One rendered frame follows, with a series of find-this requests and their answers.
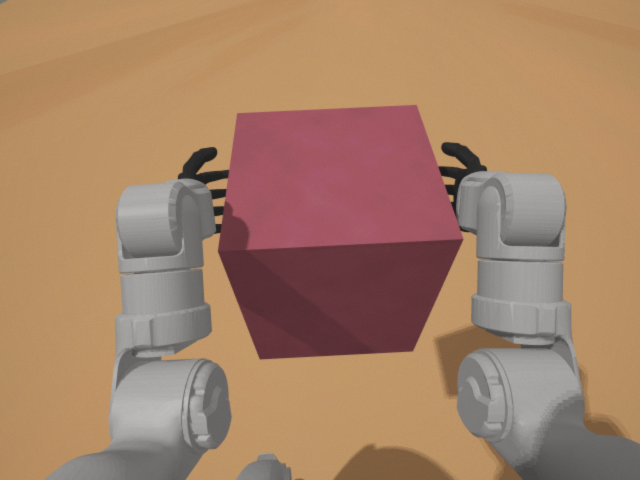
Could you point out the right robot forearm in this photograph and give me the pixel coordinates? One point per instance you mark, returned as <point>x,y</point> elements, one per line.
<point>519,221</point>

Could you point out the robot left hand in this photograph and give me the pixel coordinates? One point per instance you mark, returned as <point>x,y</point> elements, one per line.
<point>192,166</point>

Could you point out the left robot forearm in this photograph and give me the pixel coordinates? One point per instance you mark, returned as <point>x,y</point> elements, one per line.
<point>160,228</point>

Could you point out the robot right hand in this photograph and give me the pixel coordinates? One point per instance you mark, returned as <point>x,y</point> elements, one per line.
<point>468,159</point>

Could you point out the carton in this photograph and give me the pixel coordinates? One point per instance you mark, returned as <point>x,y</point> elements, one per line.
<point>337,232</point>

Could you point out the left robot thigh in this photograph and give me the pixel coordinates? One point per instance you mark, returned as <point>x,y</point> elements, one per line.
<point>265,470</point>

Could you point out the robot right upper arm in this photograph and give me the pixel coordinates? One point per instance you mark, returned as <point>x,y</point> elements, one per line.
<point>527,403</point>

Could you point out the robot left upper arm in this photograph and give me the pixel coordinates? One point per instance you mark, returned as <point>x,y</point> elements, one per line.
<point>165,415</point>

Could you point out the left robot shin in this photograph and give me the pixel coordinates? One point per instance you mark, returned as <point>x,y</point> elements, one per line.
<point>267,456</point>

